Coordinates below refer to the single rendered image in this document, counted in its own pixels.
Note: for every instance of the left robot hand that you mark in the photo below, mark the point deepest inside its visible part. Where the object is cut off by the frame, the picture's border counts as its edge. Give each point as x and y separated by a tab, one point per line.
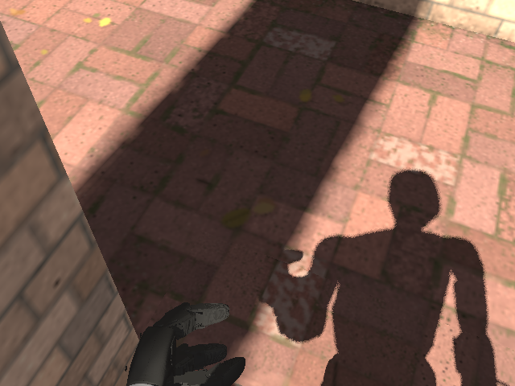
157	360

